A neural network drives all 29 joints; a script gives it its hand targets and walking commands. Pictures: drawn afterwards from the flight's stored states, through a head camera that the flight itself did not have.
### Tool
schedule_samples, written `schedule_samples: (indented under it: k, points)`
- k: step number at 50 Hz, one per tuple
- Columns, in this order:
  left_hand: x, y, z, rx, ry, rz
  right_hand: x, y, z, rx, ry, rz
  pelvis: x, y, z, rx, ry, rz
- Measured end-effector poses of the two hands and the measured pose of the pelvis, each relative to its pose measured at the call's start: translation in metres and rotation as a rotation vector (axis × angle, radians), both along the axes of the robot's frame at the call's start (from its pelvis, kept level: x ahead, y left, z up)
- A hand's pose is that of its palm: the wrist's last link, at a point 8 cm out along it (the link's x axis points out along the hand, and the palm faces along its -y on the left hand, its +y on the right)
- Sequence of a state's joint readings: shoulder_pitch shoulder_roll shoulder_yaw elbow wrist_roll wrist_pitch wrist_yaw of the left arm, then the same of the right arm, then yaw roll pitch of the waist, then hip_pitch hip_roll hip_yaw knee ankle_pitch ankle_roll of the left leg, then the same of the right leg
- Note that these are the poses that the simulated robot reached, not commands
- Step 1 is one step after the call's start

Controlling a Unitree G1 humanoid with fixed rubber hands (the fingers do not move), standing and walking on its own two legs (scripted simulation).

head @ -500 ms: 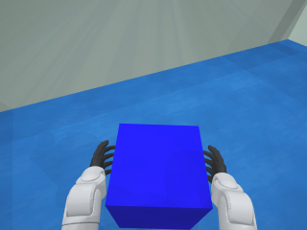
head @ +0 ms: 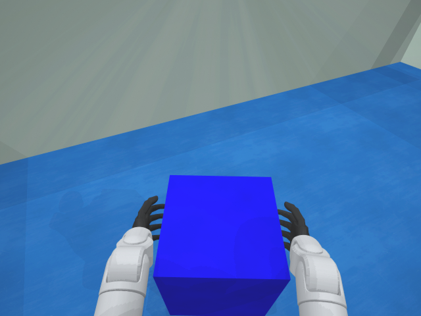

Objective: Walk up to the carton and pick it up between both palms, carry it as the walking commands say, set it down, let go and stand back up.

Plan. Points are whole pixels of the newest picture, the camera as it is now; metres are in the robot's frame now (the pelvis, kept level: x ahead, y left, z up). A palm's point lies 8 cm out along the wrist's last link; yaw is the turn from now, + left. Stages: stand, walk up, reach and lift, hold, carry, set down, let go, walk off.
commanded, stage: set down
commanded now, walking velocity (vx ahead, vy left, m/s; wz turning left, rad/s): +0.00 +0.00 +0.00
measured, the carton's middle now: (218, 248) +0.29 -0.03 -0.03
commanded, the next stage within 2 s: none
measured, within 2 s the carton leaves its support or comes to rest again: neither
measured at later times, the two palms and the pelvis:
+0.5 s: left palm (152, 237) +0.32 +0.11 -0.03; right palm (288, 239) +0.30 -0.19 -0.03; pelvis -0.01 -0.03 -0.02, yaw +1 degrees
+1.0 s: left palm (159, 246) +0.35 +0.11 -0.12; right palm (278, 254) +0.31 -0.19 -0.12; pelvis -0.03 +0.00 -0.07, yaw +0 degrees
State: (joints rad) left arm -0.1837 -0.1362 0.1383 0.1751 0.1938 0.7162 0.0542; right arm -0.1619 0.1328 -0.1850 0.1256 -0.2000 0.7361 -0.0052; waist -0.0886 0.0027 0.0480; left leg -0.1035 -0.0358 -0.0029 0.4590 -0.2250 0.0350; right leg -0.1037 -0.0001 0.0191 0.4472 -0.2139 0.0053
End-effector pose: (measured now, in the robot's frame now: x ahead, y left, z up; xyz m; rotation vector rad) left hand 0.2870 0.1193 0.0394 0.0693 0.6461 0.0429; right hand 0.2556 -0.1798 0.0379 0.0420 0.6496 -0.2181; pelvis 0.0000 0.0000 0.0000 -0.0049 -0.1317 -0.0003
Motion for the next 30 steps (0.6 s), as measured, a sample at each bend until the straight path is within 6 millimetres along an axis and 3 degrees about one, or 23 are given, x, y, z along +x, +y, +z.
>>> schedule_samples:
  k: [17, 30]
  points:
    - [0.024, -0.008, -0.038, -0.004, 0.062, 0.045, 0.034, -0.01, -0.041, 0.015, 0.062, 0.031, -0.007, -0.026, -0.009, 0.007, 0.082, 0.014]
    - [0.036, -0.006, -0.086, -0.005, 0.062, 0.022, 0.043, -0.007, -0.085, 0.0, 0.065, 0.018, -0.015, -0.023, -0.023, 0.002, 0.261, 0.006]
